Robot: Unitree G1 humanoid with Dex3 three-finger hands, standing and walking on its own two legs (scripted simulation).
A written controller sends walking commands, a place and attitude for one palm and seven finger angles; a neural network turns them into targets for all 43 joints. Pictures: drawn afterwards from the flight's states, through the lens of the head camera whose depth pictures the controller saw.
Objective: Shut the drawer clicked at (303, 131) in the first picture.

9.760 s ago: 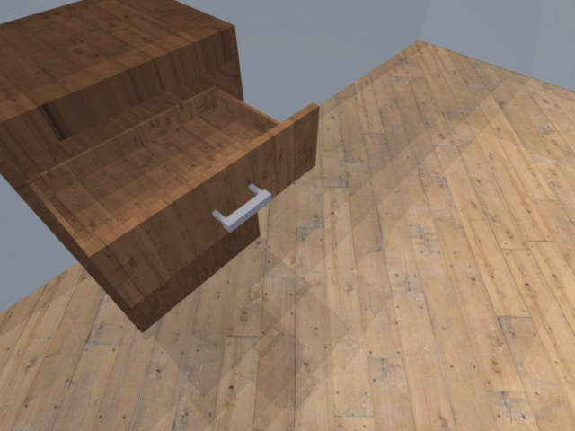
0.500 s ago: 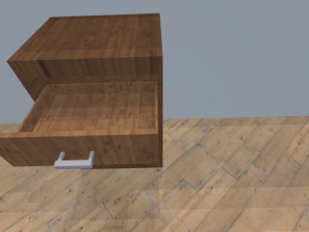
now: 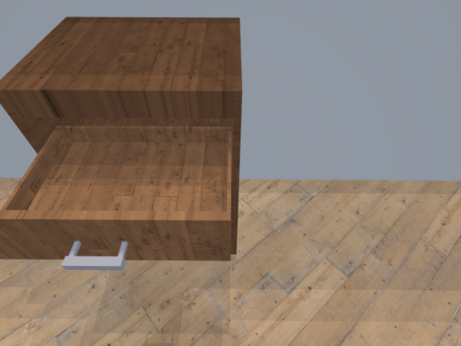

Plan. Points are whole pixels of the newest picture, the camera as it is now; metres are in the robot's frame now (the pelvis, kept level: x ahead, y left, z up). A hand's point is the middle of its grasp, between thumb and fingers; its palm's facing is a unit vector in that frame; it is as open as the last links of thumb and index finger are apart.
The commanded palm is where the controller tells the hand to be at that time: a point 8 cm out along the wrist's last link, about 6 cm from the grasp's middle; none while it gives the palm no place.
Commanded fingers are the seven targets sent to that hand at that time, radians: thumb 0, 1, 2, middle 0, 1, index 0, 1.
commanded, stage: come to a stop and stand still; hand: left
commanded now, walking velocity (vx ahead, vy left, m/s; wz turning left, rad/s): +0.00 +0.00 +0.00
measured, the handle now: (97, 254) +0.29 +0.29 -0.07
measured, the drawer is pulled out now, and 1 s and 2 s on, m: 0.30 0.30 0.30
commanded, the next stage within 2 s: look again from close up in 0.56 s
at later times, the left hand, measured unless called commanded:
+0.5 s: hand out of the picture +0.02 +0.17 -0.17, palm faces +0.02 -0.98 -0.22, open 7.4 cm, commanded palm none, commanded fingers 0.00 0.90 0.90 -0.20 -0.30 -0.20 -0.30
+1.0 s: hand out of the picture +0.00 +0.17 -0.17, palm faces +0.02 -0.98 -0.20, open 7.4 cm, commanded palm none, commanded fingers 0.00 0.90 0.90 -0.20 -0.30 -0.20 -0.30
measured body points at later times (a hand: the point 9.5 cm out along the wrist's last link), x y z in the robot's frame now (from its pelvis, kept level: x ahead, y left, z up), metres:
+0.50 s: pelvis +0.03 +0.00 +0.00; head +0.04 -0.01 +0.45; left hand +0.02 +0.22 -0.15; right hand +0.04 -0.23 -0.16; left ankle +0.02 +0.15 -0.74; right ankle -0.06 -0.09 -0.74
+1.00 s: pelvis +0.02 +0.00 +0.00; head +0.03 -0.01 +0.45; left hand +0.00 +0.22 -0.15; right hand +0.02 -0.22 -0.16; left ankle +0.02 +0.15 -0.74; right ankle -0.06 -0.09 -0.74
